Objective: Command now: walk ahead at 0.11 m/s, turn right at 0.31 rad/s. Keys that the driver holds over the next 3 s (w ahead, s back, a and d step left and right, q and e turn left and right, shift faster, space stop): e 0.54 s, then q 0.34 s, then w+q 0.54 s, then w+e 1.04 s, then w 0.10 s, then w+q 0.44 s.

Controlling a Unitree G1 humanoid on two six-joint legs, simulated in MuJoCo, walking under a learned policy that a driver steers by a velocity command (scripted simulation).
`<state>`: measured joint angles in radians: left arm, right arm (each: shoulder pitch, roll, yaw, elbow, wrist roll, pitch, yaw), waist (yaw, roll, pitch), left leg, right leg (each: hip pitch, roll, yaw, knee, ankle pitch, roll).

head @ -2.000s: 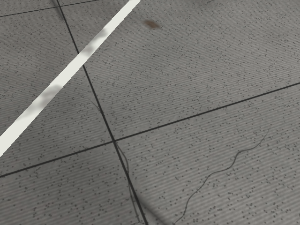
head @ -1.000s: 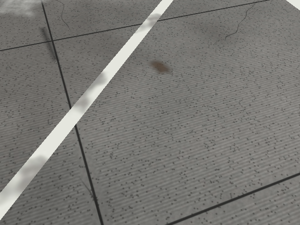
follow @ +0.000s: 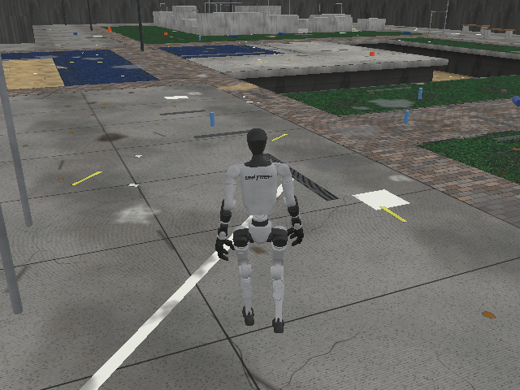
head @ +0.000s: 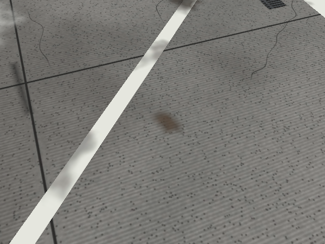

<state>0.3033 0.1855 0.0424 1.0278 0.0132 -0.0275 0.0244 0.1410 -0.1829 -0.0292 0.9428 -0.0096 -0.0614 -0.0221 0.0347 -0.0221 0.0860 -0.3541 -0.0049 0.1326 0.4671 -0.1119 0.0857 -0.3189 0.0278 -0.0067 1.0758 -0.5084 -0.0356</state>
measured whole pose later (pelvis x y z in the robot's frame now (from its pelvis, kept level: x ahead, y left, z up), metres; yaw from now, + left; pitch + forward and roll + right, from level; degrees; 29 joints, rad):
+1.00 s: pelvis +0.00 -0.03 +0.01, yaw -10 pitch +1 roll -1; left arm 0.16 0.26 0.05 0.83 0.02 0.02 0.01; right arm 0.26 -0.26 -0.07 0.88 -0.01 0.04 0.00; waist -0.03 0.00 0.02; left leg -0.23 -0.04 -0.11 0.42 -0.21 0.04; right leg -0.29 0.06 0.02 0.71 -0.47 -0.02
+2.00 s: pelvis +0.43 +0.01 +0.00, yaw -6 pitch +1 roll +1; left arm 0.09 0.22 0.03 0.83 0.03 -0.01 -0.07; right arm 0.40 -0.21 -0.03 0.96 -0.02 -0.09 -0.02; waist -0.04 -0.02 0.07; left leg 0.14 -0.05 0.28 0.21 -0.37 0.04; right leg -0.61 -0.04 -0.11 0.67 -0.03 -0.10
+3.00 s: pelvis +0.98 -0.11 +0.01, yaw -18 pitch +2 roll +1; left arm 0.05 0.24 -0.01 0.72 0.03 -0.05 -0.03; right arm 0.46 -0.24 -0.05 0.89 -0.01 -0.05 0.01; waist -0.10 -0.03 0.03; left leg -0.07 -0.11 -0.12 0.31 -0.26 0.07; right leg -0.56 -0.05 0.04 0.63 -0.11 0.04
